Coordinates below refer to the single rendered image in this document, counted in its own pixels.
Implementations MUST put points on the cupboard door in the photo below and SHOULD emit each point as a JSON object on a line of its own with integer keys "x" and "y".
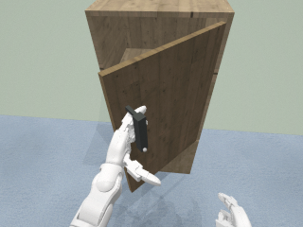
{"x": 173, "y": 82}

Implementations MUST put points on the handle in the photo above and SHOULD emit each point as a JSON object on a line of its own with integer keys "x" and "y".
{"x": 140, "y": 128}

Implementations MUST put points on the left robot hand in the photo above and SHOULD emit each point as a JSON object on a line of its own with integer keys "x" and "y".
{"x": 121, "y": 144}

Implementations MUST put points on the right robot hand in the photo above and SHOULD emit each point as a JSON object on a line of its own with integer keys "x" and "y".
{"x": 237, "y": 216}

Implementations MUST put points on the robot left forearm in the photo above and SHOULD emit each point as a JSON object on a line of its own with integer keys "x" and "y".
{"x": 97, "y": 208}

